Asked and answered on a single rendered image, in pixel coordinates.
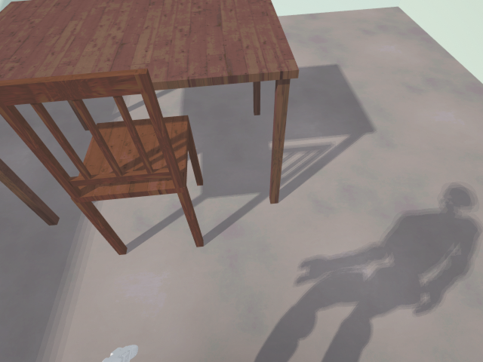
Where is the table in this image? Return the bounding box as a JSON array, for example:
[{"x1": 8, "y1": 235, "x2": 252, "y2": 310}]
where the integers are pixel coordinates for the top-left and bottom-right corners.
[{"x1": 0, "y1": 0, "x2": 299, "y2": 225}]

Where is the robot left hand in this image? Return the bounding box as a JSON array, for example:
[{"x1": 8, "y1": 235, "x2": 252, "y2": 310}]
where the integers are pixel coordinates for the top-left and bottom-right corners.
[{"x1": 102, "y1": 345, "x2": 138, "y2": 362}]

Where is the chair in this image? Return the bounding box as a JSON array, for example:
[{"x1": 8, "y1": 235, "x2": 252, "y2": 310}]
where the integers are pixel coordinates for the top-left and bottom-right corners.
[{"x1": 0, "y1": 69, "x2": 204, "y2": 255}]

